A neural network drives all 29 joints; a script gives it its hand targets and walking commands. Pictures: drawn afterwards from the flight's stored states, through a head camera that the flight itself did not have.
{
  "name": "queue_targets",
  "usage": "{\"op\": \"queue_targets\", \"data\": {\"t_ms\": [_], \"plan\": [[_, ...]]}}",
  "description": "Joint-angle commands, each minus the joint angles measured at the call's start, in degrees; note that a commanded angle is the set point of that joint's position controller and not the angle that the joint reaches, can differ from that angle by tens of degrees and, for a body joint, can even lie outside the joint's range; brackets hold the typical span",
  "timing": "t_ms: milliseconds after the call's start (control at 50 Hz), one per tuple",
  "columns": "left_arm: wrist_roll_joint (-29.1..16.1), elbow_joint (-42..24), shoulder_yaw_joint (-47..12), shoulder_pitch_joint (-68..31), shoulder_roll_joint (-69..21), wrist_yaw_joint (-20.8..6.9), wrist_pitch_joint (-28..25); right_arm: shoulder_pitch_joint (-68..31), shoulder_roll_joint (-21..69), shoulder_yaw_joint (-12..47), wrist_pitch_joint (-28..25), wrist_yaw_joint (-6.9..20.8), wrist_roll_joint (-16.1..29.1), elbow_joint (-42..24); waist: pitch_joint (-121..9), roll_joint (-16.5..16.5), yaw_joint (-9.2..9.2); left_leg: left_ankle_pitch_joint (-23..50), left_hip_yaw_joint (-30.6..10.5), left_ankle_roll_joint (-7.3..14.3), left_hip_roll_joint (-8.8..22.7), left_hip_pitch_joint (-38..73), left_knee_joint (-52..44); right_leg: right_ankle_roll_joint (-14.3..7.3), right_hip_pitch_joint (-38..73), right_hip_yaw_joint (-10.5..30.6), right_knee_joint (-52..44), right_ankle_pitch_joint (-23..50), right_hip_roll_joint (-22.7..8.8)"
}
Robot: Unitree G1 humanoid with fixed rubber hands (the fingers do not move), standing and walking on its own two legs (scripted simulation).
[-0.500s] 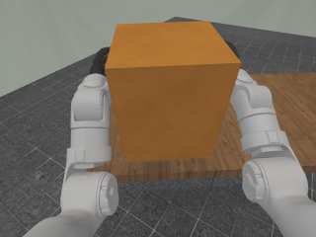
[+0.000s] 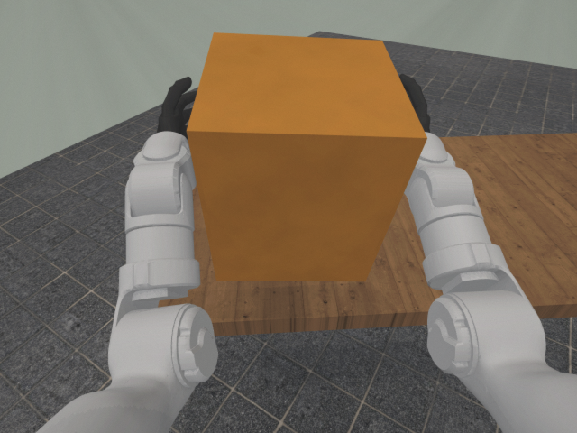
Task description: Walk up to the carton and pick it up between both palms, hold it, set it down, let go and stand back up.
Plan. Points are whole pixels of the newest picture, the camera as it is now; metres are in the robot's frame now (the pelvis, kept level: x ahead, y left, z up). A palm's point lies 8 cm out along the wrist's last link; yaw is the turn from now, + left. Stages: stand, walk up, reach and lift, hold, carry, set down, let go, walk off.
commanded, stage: set down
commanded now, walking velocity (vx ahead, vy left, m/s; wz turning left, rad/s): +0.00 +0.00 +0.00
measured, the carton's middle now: (295, 166) +0.38 +0.01 +0.23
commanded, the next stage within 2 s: none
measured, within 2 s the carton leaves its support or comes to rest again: neither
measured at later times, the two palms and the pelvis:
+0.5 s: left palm (178, 183) +0.40 +0.18 +0.19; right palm (384, 168) +0.42 -0.12 +0.19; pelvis +0.02 +0.00 +0.00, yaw +2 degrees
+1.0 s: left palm (193, 190) +0.41 +0.16 +0.17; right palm (393, 179) +0.42 -0.14 +0.17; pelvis +0.02 +0.00 +0.00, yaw +2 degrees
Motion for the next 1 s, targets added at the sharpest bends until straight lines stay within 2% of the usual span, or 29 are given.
{"op": "queue_targets", "data": {"t_ms": [0,40,100,120,140,160,180,200,260,300,340,360,420,460,480,520,540,560,580,640,660,740,780,800,840,860,880,920,980], "plan": [[2.35,0.53,-9.65,-32.73,-23.77,-11.0,-6.0,-41.69,27.6,8.04,-9.28,9.51,-3.67,-1.68,-14.12,1.62,-1.87,0.96,0.48,-0.32,-3.13,2.84,-9.0,2.03,18.56,-3.38,-1.36,-4.15,0.69],[0.67,-1.56,-12.89,-32.05,-25.51,-10.53,-7.51,-43.5,27.54,9.7,-12.44,9.51,-4.07,-5.03,-16.57,1.32,-2.07,10.11,0.08,-1.32,-2.35,6.18,-6.71,1.66,19.39,-4.35,-0.64,2.27,1.23],[-2.84,-6.31,-19.0,-34.51,-28.2,-8.74,-10.58,-43.35,28.74,14.82,-15.82,9.27,-1.09,-7.57,-21.29,2.45,-2.84,23.55,-0.42,-3.41,-2.65,12.18,-2.44,1.72,18.59,-5.35,0.38,9.09,2.34],[-3.7,-6.83,-21.17,-34.2,-28.66,-8.44,-11.44,-42.96,28.53,16.24,-16.18,8.98,-1.12,-6.67,-19.93,1.72,-2.6,25.62,-0.89,-3.25,-2.76,13.41,-1.81,1.82,18.17,-5.07,0.04,10.09,2.22],[-3.94,-7.65,-22.02,-33.68,-28.91,-7.97,-11.81,-41.4,27.98,16.28,-16.55,9.04,-0.58,-5.77,-19.99,3.42,-3.69,28.04,-1.52,-4.22,-2.53,15.01,-1.22,1.39,17.49,-5.42,-0.44,10.02,2.62],[-4.81,-9.04,-23.13,-33.13,-29.49,-7.89,-12.34,-40.66,29.09,18.27,-17.14,8.81,0.2,-7.62,-22.08,2.82,-3.02,30.58,-1.18,-4.19,-2.46,16.2,-0.23,1.6,17.69,-5.13,-0.13,12.26,2.68],[-5.15,-9.44,-24.03,-31.95,-29.27,-7.64,-12.65,-39.53,28.81,18.02,-17.14,8.84,0.0,-7.13,-21.96,1.96,-4.09,32.21,-1.62,-4.57,-2.36,16.95,0.46,1.51,18.32,-5.07,-0.4,13.19,2.65],[-6.05,-10.73,-25.83,-32.92,-29.9,-7.17,-13.18,-39.17,29.47,18.7,-17.73,8.69,0.35,-7.23,-22.96,3.53,-4.04,34.43,-1.88,-5.19,-2.48,17.46,1.06,1.27,19.1,-4.83,-0.31,14.32,2.67],[-3.73,-7.03,-24.64,-27.45,-29.85,-7.29,-12.34,-33.56,25.94,15.52,-17.3,9.09,-1.06,-1.42,-17.07,4.09,-5.83,32.75,-2.17,-5.92,-2.06,17.67,0.47,1.02,16.97,-5.28,-1.35,12.02,2.69],[-3.41,-4.96,-23.5,-26.33,-29.31,-7.87,-12.24,-32.83,24.52,14.23,-17.31,8.7,-2.22,-1.67,-15.45,2.65,-6.59,29.16,-1.94,-4.98,-2.36,16.75,-0.21,1.41,17.44,-5.33,-1.88,11.61,2.39],[-2.28,-4.57,-22.23,-25.21,-28.84,-8.25,-11.83,-31.53,24.45,13.33,-17.37,8.71,-3.31,-0.93,-12.61,2.22,-6.19,27.27,-1.52,-4.89,-2.55,15.38,-0.98,1.41,17.01,-5.24,-1.86,10.46,2.47],[-3.4,-6.1,-23.48,-26.04,-28.76,-8.11,-12.32,-31.37,25.46,13.69,-17.88,8.79,-3.52,-2.27,-14.84,1.12,-6.25,28.82,-1.66,-4.81,-2.3,16.51,-0.61,1.62,17.11,-5.59,-1.63,11.33,2.51],[-5.3,-9.48,-26.55,-28.93,-30.41,-7.35,-13.53,-34.78,26.21,15.47,-19.84,9.02,-2.59,-6.79,-22.27,3.02,-5.8,33.05,-2.29,-5.74,-2.05,18.62,1.19,1.48,16.51,-5.44,-0.61,13.4,2.62],[-5.93,-11.58,-28.08,-28.8,-30.94,-6.53,-14.62,-32.54,27.13,16.73,-20.2,9.05,-2.44,-6.01,-24.59,4.02,-6.21,37.36,-2.63,-6.53,-2.23,19.64,2.51,1.52,16.4,-5.38,-0.46,16.9,2.54],[-5.96,-10.44,-28.12,-29.19,-30.92,-6.44,-14.99,-34.71,27.1,16.64,-20.62,8.83,-2.21,-7.57,-23.38,3.78,-5.54,36.25,-2.37,-6.31,-2.29,18.52,2.2,1.51,16.19,-5.49,-0.41,16.3,2.91],[-5.01,-6.85,-27.29,-28.96,-31.31,-6.38,-15.04,-34.24,26.99,14.2,-20.55,9.17,-3.83,-3.58,-19.77,3.93,-5.98,31.43,-2.15,-6.32,-2.34,16.72,0.95,1.39,15.3,-5.26,-1.0,12.93,2.61],[-4.62,-5.84,-26.97,-28.03,-31.03,-6.57,-15.35,-31.91,27.54,14.14,-20.41,9.37,-4.78,-3.88,-20.09,3.13,-6.21,30.6,-1.65,-6.02,-2.42,16.74,0.65,1.65,15.98,-5.34,-0.83,15.13,2.25],[-4.34,-4.18,-25.37,-26.42,-30.71,-6.57,-15.27,-32.61,27.44,14.05,-20.54,9.31,-5.1,-3.69,-17.95,1.84,-5.08,29.32,-1.7,-5.42,-2.37,15.37,-0.1,1.44,15.34,-5.07,-1.34,13.42,2.27],[-4.22,-5.32,-25.45,-26.8,-31.2,-6.59,-15.25,-32.79,27.38,14.64,-20.8,9.35,-4.53,-5.75,-20.08,1.79,-5.18,29.6,-1.74,-5.39,-2.6,16.22,0.04,1.77,16.3,-5.18,-1.32,15.14,2.26],[-1.92,0.84,-21.27,-25.14,-28.86,-7.13,-14.9,-32.68,25.63,11.82,-20.38,9.64,-7.0,-3.13,-13.59,0.72,-3.94,20.78,-0.52,-3.75,-2.93,11.38,-2.39,1.98,15.84,-4.8,-1.69,11.18,1.57],[-2.57,-1.12,-21.99,-27.64,-29.66,-7.01,-15.33,-34.76,26.73,12.63,-20.73,9.82,-6.45,-5.5,-18.12,0.45,-3.61,20.69,-0.86,-3.93,-2.65,12.51,-2.22,2.17,16.63,-4.71,-1.06,11.67,1.55],[-0.9,3.95,-18.68,-27.14,-28.94,-7.15,-16.22,-32.31,26.45,9.32,-20.18,10.35,-8.76,1.57,-10.88,-0.11,-3.26,14.4,-0.41,-3.09,-2.42,9.2,-4.55,1.87,14.33,-4.88,-2.02,6.73,1.25],[-0.53,3.74,-18.37,-28.6,-29.6,-6.97,-16.34,-31.69,26.33,7.84,-20.1,11.2,-9.55,2.72,-11.28,1.69,-3.71,13.7,-0.39,-3.85,-2.28,10.75,-5.04,1.61,12.79,-5.12,-2.61,4.45,1.32],[-1.5,1.39,-18.66,-29.27,-29.73,-6.59,-16.88,-31.88,27.22,8.72,-20.7,11.25,-9.32,0.07,-15.47,0.84,-2.8,15.45,0.35,-3.96,-2.44,10.93,-4.27,1.69,13.31,-5.12,-1.85,5.75,1.64],[-0.91,2.51,-18.89,-29.49,-29.9,-6.32,-17.28,-31.93,27.5,8.27,-20.9,11.69,-9.7,1.86,-13.13,2.85,-2.75,16.12,0.18,-4.05,-2.47,10.7,-4.51,1.72,13.24,-5.06,-1.51,6.18,1.26],[-1.59,1.9,-19.37,-31.05,-30.29,-5.97,-18.02,-33.95,28.5,9.5,-21.6,11.7,-9.69,0.57,-17.0,1.59,-1.82,17.55,0.38,-3.99,-2.38,10.83,-3.97,1.91,12.97,-5.08,-1.37,6.99,1.55],[-1.22,2.52,-18.87,-30.1,-30.86,-5.53,-18.24,-34.77,28.25,8.81,-22.18,12.05,-9.66,0.37,-17.4,2.91,-1.49,19.54,-0.09,-4.18,-2.11,11.31,-3.62,1.69,11.99,-5.14,-1.83,7.2,1.58],[-3.29,2.53,-21.72,-30.2,-32.22,-5.17,-19.28,-36.6,28.17,9.92,-23.09,11.93,-9.55,-2.67,-21.55,2.09,-2.47,23.15,-0.51,-4.73,-1.9,12.42,-2.19,1.88,11.73,-5.22,-1.11,10.78,1.79],[-2.25,2.92,-20.8,-29.31,-32.01,-4.88,-19.75,-32.28,28.86,8.99,-22.83,12.09,-9.79,0.93,-19.75,3.4,-2.65,24.06,-0.03,-5.07,-2.01,13.03,-2.23,1.77,11.78,-5.33,-1.52,11.44,1.77]]}}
